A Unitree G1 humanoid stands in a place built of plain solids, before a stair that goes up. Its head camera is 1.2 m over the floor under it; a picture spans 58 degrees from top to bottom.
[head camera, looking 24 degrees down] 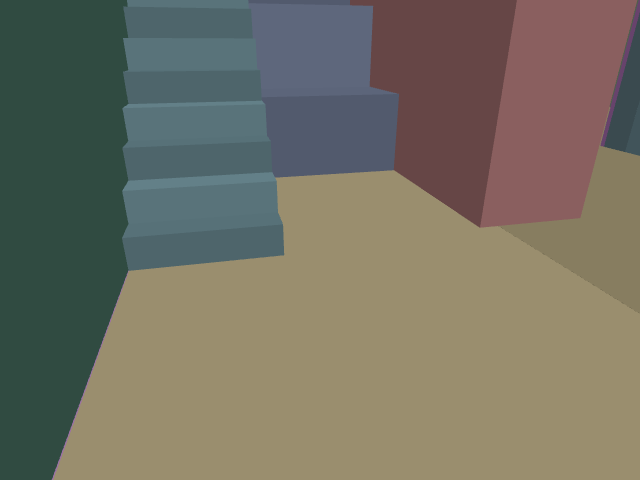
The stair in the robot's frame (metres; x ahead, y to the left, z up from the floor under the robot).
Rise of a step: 0.21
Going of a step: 0.22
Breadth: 0.93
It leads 13 degrees to the left of straight ahead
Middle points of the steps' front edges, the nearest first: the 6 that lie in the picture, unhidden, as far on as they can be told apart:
2.35 0.67 0.21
2.57 0.73 0.42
2.79 0.78 0.63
3.00 0.83 0.84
3.22 0.88 1.05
3.44 0.93 1.26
